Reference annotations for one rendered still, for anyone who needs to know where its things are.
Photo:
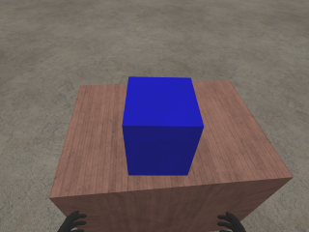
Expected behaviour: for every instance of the pedestal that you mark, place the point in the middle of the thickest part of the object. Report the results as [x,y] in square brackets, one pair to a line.
[235,167]

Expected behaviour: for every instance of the robot left hand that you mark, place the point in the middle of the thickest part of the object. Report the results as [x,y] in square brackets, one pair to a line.
[69,223]

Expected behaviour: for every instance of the carton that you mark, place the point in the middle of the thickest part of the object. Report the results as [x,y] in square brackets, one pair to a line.
[162,125]

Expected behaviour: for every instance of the robot right hand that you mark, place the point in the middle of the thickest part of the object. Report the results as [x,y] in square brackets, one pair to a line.
[234,224]

